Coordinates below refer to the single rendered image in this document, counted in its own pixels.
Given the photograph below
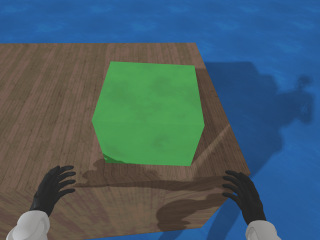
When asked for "left robot forearm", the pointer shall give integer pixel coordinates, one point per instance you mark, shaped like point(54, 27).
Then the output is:
point(32, 225)

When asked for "right robot forearm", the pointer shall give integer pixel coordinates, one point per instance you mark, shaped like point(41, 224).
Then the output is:
point(261, 230)

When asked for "pedestal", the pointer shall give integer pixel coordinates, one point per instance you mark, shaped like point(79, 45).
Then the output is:
point(48, 96)

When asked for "robot left hand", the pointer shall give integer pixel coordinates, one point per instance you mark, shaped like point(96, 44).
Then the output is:
point(48, 192)

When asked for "robot right hand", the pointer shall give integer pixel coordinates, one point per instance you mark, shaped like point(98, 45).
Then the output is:
point(248, 198)

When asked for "carton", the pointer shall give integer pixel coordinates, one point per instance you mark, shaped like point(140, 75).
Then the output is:
point(149, 114)

